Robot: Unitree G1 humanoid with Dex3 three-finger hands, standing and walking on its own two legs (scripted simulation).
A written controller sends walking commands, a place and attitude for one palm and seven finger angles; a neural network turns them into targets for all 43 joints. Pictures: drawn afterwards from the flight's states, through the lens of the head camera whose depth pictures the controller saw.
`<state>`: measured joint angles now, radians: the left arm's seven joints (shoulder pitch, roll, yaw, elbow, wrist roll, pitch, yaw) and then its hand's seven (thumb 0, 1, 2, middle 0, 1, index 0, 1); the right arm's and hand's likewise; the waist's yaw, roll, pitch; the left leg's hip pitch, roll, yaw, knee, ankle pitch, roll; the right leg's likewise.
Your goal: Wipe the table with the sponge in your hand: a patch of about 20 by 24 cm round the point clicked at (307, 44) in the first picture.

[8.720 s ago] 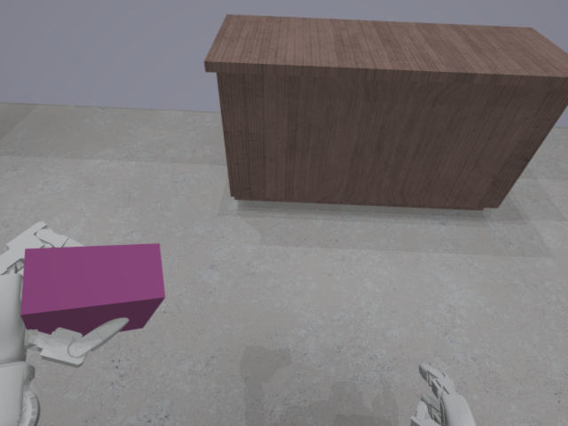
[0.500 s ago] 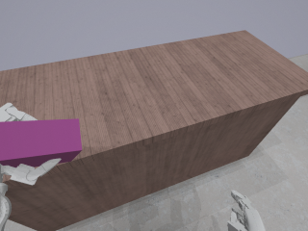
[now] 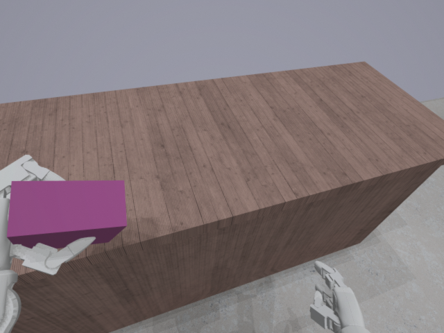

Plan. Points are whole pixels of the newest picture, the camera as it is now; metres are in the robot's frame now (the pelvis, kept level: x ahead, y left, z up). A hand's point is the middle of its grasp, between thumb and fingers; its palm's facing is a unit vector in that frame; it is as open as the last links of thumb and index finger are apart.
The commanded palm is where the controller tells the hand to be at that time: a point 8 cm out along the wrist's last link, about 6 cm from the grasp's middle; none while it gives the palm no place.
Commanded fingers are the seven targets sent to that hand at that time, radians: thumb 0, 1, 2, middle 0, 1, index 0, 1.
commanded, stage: shuffle to correct the standing spot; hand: left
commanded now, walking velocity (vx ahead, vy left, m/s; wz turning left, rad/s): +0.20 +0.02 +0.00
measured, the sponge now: (85, 217) +0.23 +0.22 +0.15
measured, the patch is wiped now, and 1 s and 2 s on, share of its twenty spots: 0.00 0.00 0.00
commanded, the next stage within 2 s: none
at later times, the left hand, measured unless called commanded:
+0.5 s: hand (67, 199) +0.24 +0.24 +0.16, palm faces +0.37 -0.85 -0.38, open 9.7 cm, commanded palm +0.18 +0.27 +0.18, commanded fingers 0.00 0.10 1.30 -1.20 -1.60 -1.20 -1.60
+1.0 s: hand (61, 203) +0.24 +0.24 +0.16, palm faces +0.39 -0.84 -0.37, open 9.7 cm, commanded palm +0.18 +0.28 +0.18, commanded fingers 0.00 0.10 1.30 -1.20 -1.60 -1.20 -1.60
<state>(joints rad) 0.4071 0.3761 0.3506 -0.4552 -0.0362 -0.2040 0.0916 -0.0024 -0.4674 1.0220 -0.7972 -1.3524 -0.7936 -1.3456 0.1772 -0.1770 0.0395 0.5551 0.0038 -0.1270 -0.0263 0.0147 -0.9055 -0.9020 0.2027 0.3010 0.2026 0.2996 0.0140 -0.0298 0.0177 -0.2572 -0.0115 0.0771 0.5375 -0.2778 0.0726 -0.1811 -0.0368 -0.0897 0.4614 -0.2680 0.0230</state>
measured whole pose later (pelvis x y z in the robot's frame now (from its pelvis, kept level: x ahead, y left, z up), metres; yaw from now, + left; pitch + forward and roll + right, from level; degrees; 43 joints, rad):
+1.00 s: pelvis +0.02 +0.00 -0.01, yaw +1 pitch +0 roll -2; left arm 0.43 0.37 0.37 -0.47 -0.05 -0.21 0.10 0.00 -0.47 1.03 -0.79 -1.36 -0.79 -1.35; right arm 0.21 -0.20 0.01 0.58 0.02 -0.09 -0.04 0.02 -0.91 -0.90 0.20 0.30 0.20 0.30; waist 0.00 0.00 0.01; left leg -0.27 -0.01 0.06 0.63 -0.36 0.07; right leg -0.18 -0.04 -0.10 0.54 -0.35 0.02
